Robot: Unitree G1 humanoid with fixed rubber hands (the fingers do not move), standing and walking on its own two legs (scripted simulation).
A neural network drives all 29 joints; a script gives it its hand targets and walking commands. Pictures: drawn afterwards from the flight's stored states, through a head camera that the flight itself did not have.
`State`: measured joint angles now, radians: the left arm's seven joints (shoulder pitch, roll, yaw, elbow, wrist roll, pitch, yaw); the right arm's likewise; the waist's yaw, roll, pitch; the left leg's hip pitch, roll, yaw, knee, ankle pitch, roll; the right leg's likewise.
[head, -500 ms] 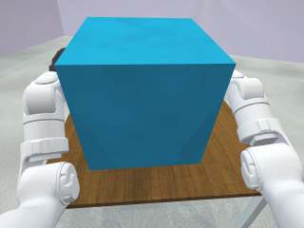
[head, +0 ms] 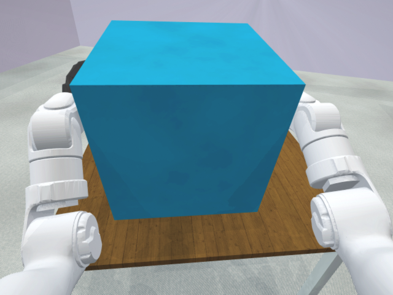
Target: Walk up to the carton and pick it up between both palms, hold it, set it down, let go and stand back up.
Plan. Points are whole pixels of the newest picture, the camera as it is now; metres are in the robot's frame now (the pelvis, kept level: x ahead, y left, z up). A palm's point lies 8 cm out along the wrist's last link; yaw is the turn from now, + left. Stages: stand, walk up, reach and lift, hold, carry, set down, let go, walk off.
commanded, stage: hold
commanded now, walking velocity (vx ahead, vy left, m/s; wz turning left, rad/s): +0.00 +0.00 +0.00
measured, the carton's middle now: (184, 116) +0.41 +0.00 +0.23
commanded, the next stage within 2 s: none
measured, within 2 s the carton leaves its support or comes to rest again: neither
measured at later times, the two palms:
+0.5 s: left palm (72, 103) +0.36 +0.21 +0.28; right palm (282, 99) +0.37 -0.18 +0.29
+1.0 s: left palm (73, 101) +0.36 +0.20 +0.29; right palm (284, 99) +0.37 -0.18 +0.29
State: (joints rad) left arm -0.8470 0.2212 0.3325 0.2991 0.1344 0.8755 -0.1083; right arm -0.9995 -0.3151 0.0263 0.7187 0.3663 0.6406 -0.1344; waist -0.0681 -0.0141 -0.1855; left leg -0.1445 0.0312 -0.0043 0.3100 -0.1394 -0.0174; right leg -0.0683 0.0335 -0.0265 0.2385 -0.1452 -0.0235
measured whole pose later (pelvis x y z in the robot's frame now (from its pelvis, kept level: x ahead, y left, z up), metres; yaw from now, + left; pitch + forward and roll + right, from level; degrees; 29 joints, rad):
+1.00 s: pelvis +0.00 +0.00 +0.00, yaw +0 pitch -2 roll -1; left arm -0.87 0.22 0.34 0.35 0.13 0.86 -0.10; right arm -1.01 -0.31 0.02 0.75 0.36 0.64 -0.13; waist -0.06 -0.02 -0.19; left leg -0.15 0.03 0.00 0.31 -0.14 -0.01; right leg -0.07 0.03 -0.02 0.24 -0.14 -0.02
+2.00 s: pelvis +0.00 +0.00 +0.00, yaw +0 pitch -2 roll -1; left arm -0.84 0.21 0.34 0.30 0.14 0.86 -0.11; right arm -0.99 -0.31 0.02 0.72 0.37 0.64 -0.13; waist -0.08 -0.02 -0.18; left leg -0.13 0.03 -0.01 0.31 -0.14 -0.01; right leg -0.05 0.03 -0.03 0.23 -0.14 -0.02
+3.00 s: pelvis +0.00 +0.00 +0.00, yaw +0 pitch -2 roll -1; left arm -0.84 0.22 0.34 0.30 0.14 0.86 -0.10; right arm -0.99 -0.30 0.01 0.73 0.36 0.63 -0.13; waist -0.07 -0.03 -0.18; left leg -0.14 0.02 -0.01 0.31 -0.14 -0.01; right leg -0.05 0.03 -0.03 0.23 -0.14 -0.02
